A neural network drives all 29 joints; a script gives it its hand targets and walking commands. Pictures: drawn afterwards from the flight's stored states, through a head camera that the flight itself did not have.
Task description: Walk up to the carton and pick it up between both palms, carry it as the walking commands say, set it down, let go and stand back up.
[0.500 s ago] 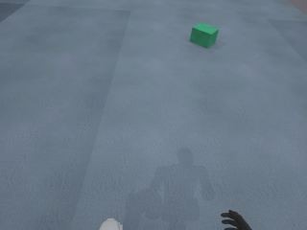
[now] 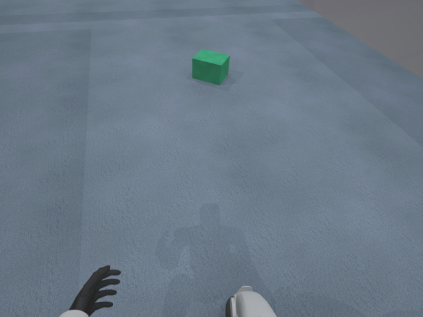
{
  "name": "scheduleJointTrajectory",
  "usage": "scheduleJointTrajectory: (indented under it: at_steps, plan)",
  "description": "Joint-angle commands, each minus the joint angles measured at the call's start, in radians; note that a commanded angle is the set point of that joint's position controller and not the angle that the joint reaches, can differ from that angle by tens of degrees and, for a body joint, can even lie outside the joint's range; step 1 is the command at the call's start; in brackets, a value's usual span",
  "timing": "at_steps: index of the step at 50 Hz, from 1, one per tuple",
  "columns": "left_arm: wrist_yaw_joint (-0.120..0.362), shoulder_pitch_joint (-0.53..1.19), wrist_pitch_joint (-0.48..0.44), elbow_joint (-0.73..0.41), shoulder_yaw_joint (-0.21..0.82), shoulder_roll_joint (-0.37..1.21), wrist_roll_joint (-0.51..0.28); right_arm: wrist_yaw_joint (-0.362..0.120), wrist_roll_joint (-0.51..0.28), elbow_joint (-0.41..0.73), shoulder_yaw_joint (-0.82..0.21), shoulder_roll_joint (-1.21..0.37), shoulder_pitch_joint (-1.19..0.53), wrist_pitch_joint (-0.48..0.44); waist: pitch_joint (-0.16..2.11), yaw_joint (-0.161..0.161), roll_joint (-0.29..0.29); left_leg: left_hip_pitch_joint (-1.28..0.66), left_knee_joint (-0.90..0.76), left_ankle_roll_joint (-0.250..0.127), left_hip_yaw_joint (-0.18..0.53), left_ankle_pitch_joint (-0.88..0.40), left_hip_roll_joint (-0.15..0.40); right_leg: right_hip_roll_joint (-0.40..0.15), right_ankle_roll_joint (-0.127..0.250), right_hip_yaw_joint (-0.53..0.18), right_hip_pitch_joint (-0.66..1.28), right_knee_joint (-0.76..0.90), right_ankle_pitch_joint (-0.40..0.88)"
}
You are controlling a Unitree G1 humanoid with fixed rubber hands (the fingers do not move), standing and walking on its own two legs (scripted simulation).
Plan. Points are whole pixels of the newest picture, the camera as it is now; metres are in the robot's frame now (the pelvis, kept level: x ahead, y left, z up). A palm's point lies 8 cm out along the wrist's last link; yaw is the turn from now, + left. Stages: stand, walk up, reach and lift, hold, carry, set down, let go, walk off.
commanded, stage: walk up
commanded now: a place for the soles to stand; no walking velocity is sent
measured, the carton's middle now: (210, 66) +2.26 -0.28 -0.68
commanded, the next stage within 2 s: none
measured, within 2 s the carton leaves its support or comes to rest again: neither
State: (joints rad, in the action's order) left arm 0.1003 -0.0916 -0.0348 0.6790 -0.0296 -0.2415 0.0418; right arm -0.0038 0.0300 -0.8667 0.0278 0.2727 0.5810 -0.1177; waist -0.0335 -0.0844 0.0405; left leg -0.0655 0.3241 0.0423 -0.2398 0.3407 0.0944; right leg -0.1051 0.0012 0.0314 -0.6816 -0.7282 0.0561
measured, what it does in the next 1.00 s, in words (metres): walks ahead: right foot, then left foot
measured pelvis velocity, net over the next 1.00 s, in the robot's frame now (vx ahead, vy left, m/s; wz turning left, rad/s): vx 0.67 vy -0.08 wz -0.01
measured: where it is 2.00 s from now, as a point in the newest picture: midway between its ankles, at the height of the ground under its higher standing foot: (213, 156)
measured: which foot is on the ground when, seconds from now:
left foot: down 0.00-0.12, up 0.14-0.50, down 0.52-0.96, up 0.98-1.00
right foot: up 0.00-0.10, down 0.12-0.50, up 0.52-0.94, down 0.96-1.00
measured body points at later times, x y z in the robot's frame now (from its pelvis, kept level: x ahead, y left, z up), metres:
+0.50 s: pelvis +0.36 +0.01 -0.02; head +0.35 +0.02 +0.43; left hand +0.37 +0.28 -0.15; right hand +0.53 -0.23 -0.10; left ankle +0.49 +0.13 -0.74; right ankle +0.27 -0.13 -0.74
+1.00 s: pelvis +0.67 -0.08 -0.04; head +0.69 -0.08 +0.41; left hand +0.88 +0.15 -0.12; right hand +0.63 -0.35 -0.16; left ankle +0.52 +0.12 -0.69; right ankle +0.80 -0.19 -0.74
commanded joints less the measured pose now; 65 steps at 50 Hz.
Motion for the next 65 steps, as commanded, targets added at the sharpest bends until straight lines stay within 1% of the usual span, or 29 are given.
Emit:
scheduleJointTrajectory:
  at_steps: [1, 3, 5, 6, 7, 8, 12, 17, 21, 24, 25, 26, 27, 28, 30, 32, 37, 41, 44, 45, 47, 48, 49, 50, 51, 54, 58, 61, 65]
  plan:
    - [-0.008, 0.096, -0.009, -0.050, 0.005, -0.005, 0.006, 0.000, 0.001, 0.064, 0.027, 0.135, -0.026, 0.008, -0.139, 0.037, -0.148, 0.152, -0.201, -0.184, 0.078, -0.216, 0.192, 0.059, 0.020, 0.058, 0.146, 0.104, 0.016]
    - [-0.023, 0.059, -0.009, -0.030, -0.006, -0.019, 0.018, 0.007, 0.009, 0.050, 0.028, 0.145, 0.017, 0.037, -0.121, 0.054, -0.139, 0.058, -0.067, -0.170, 0.039, -0.358, 0.201, 0.094, 0.032, 0.062, 0.197, 0.163, -0.064]
    - [-0.053, -0.176, -0.012, 0.024, -0.037, -0.067, 0.027, 0.007, 0.016, 0.075, 0.022, 0.150, 0.017, 0.062, 0.048, 0.163, -0.088, 0.152, 0.357, -0.146, 0.003, -0.469, 0.161, 0.143, 0.061, 0.038, 0.515, 0.149, -0.226]
    - [-0.075, -0.344, -0.016, 0.028, -0.067, -0.152, 0.033, 0.001, 0.022, 0.122, 0.007, 0.105, 0.029, 0.069, 0.219, 0.223, 0.016, 0.404, 0.726, -0.133, 0.031, -0.185, 0.108, -0.024, 0.118, -0.240, 0.802, 0.111, -0.498]
    - [-0.099, -0.387, -0.009, -0.010, -0.084, -0.256, 0.007, -0.012, -0.001, 0.187, -0.015, 0.032, 0.058, 0.063, 0.357, 0.210, 0.135, 0.657, 0.995, -0.078, 0.164, 0.264, -0.044, -0.268, 0.216, -0.770, 0.981, 0.287, -0.728]
    - [-0.121, -0.341, 0.007, -0.023, -0.098, -0.290, -0.028, -0.017, -0.007, 0.230, 0.016, 0.095, -0.014, 0.055, 0.293, 0.229, 0.061, 0.739, 1.056, -0.069, 0.322, 0.162, -0.044, -0.287, 0.271, -0.880, 0.880, 0.460, -0.928]
    - [-0.102, -0.172, -0.044, -0.013, -0.035, -0.108, -0.014, -0.027, 0.021, 0.249, 0.012, 0.060, -0.085, 0.043, 0.070, 0.095, 0.074, 0.720, 0.934, -0.065, 0.313, 0.069, 0.044, -0.197, 0.260, -0.474, 0.470, 0.460, -0.642]
    - [-0.086, -0.157, -0.080, 0.013, -0.034, -0.115, -0.007, -0.054, 0.022, 0.267, 0.006, 0.018, -0.173, 0.054, -0.009, 0.066, 0.083, 0.616, 0.584, -0.038, 0.257, -0.069, 0.058, -0.113, 0.222, -0.211, 0.249, 0.504, -0.565]
    - [-0.066, -0.202, -0.074, 0.028, -0.044, -0.152, -0.009, -0.053, 0.013, 0.269, 0.019, 0.018, -0.232, 0.044, -0.047, 0.067, 0.064, 0.442, 0.400, -0.048, 0.192, -0.257, -0.011, -0.098, 0.180, -0.130, 0.201, 0.475, -0.640]
    - [-0.060, -0.273, -0.053, 0.037, -0.034, -0.138, -0.001, -0.034, 0.015, 0.248, 0.038, 0.044, -0.191, 0.032, -0.051, 0.052, -0.021, 0.285, 0.275, -0.070, 0.135, -0.211, -0.071, -0.060, 0.136, -0.075, 0.250, 0.267, -0.554]
    - [-0.057, -0.295, -0.047, 0.023, -0.025, -0.112, 0.008, -0.021, 0.022, 0.227, 0.057, 0.086, -0.089, 0.022, 0.031, 0.011, -0.112, 0.105, 0.287, -0.090, 0.203, -0.131, -0.052, -0.017, 0.104, -0.033, 0.190, 0.012, -0.445]
    - [-0.056, -0.337, -0.039, -0.019, -0.016, -0.073, 0.013, -0.003, 0.034, 0.235, 0.078, 0.167, 0.025, 0.016, 0.187, -0.020, -0.271, -0.018, 0.182, -0.123, 0.602, 0.216, 0.191, 0.046, 0.045, 0.046, 0.090, -0.385, -0.542]
    - [-0.053, -0.372, -0.033, -0.068, -0.022, -0.095, 0.003, 0.012, 0.022, 0.250, 0.091, 0.259, 0.041, 0.029, 0.221, -0.014, -0.285, -0.099, -0.081, -0.222, 1.113, 0.451, 0.363, 0.137, 0.011, -0.022, -0.101, -0.567, -0.613]
    - [-0.055, -0.302, -0.022, -0.083, -0.030, -0.133, 0.003, 0.024, -0.003, 0.239, 0.090, 0.234, -0.025, 0.040, 0.122, -0.002, -0.189, -0.038, -0.120, -0.273, 1.119, 0.651, 0.382, 0.055, 0.000, -0.072, -0.183, -0.666, -0.557]
    - [-0.051, -0.176, -0.018, -0.096, -0.020, -0.118, 0.006, 0.031, -0.009, 0.221, 0.058, 0.159, -0.117, 0.023, -0.037, 0.005, -0.154, 0.124, -0.099, -0.270, 0.865, 0.504, 0.319, -0.030, -0.003, -0.078, -0.254, -0.620, -0.482]
    - [-0.038, -0.207, -0.013, -0.070, -0.017, -0.094, 0.010, 0.026, -0.005, 0.199, 0.033, 0.109, -0.143, -0.004, -0.056, 0.053, -0.145, 0.263, -0.108, -0.240, 0.654, 0.254, 0.251, -0.064, -0.025, -0.090, -0.139, -0.480, -0.402]
    - [-0.017, -0.111, -0.011, -0.066, -0.007, -0.045, 0.013, 0.016, -0.001, 0.157, 0.036, 0.107, -0.112, -0.030, -0.049, 0.062, -0.141, 0.259, -0.103, -0.235, 0.376, -0.054, 0.162, -0.057, -0.039, -0.021, -0.056, -0.218, -0.185]
    - [-0.004, -0.001, -0.014, -0.072, 0.001, -0.015, 0.000, 0.002, -0.001, 0.148, 0.048, 0.135, -0.081, -0.016, -0.068, 0.048, -0.149, 0.289, -0.118, -0.211, 0.276, -0.133, 0.144, -0.012, -0.014, 0.022, 0.141, -0.005, -0.023]
    - [-0.013, 0.006, -0.010, -0.056, -0.012, -0.032, 0.003, 0.002, 0.008, 0.139, 0.055, 0.152, -0.065, 0.011, -0.104, 0.051, -0.165, 0.248, -0.102, -0.189, 0.256, -0.162, 0.167, 0.018, 0.002, 0.033, 0.236, 0.084, -0.071]
    - [-0.019, -0.019, -0.010, -0.048, -0.019, -0.041, 0.007, 0.004, 0.013, 0.136, 0.056, 0.155, -0.061, 0.023, -0.103, 0.061, -0.159, 0.228, -0.052, -0.180, 0.242, -0.186, 0.170, 0.034, 0.006, 0.038, 0.272, 0.109, -0.111]
    - [-0.046, -0.202, -0.014, -0.005, -0.051, -0.091, 0.020, 0.001, 0.021, 0.147, 0.042, 0.137, -0.055, 0.045, 0.018, 0.150, -0.055, 0.270, 0.330, -0.147, 0.163, -0.328, 0.112, 0.095, 0.026, 0.043, 0.525, 0.143, -0.254]
    - [-0.064, -0.358, -0.020, 0.001, -0.076, -0.161, 0.027, -0.004, 0.029, 0.176, 0.022, 0.083, -0.024, 0.056, 0.166, 0.203, 0.101, 0.472, 0.714, -0.126, 0.154, -0.129, 0.047, -0.060, 0.076, -0.203, 0.757, 0.138, -0.458]
    - [-0.084, -0.398, -0.013, -0.034, -0.084, -0.267, 0.003, -0.009, 0.004, 0.243, -0.003, 0.001, 0.007, 0.053, 0.272, 0.194, 0.249, 0.669, 0.954, -0.077, 0.249, 0.283, -0.092, -0.296, 0.149, -0.688, 0.854, 0.365, -0.708]
    - [-0.101, -0.332, 0.002, -0.040, -0.096, -0.286, -0.037, -0.005, -0.003, 0.257, 0.016, 0.039, -0.020, 0.053, 0.215, 0.186, 0.166, 0.738, 1.011, -0.076, 0.353, 0.192, -0.079, -0.313, 0.203, -0.805, 0.760, 0.528, -0.931]
    - [-0.108, -0.262, 0.004, -0.053, -0.081, -0.236, -0.040, -0.007, 0.001, 0.268, 0.019, 0.068, -0.073, 0.051, 0.099, 0.153, 0.118, 0.789, 1.036, -0.074, 0.330, 0.128, -0.046, -0.296, 0.224, -0.703, 0.671, 0.500, -0.956]
    - [-0.093, -0.190, -0.030, -0.021, -0.038, -0.116, -0.020, -0.015, 0.020, 0.250, 0.017, 0.054, -0.100, 0.054, 0.024, 0.091, 0.113, 0.695, 0.886, -0.064, 0.310, 0.077, 0.021, -0.201, 0.213, -0.402, 0.433, 0.481, -0.664]
    - [-0.091, -0.229, -0.057, 0.026, -0.026, -0.104, -0.009, -0.032, 0.023, 0.254, 0.014, 0.019, -0.160, 0.065, -0.006, 0.087, 0.083, 0.684, 0.689, -0.041, 0.258, -0.019, 0.026, -0.166, 0.221, -0.241, 0.380, 0.511, -0.517]
    - [-0.080, -0.264, -0.058, 0.045, -0.025, -0.118, -0.005, -0.037, 0.018, 0.271, 0.009, -0.001, -0.255, 0.058, -0.044, 0.103, 0.077, 0.609, 0.489, -0.045, 0.216, -0.141, -0.002, -0.124, 0.186, -0.133, 0.349, 0.514, -0.500]
    - [-0.071, -0.323, -0.047, 0.073, -0.027, -0.151, -0.005, -0.032, 0.009, 0.278, 0.016, -0.003, -0.324, 0.047, -0.085, 0.116, 0.054, 0.503, 0.343, -0.072, 0.181, -0.244, -0.049, -0.139, 0.164, -0.093, 0.372, 0.478, -0.474]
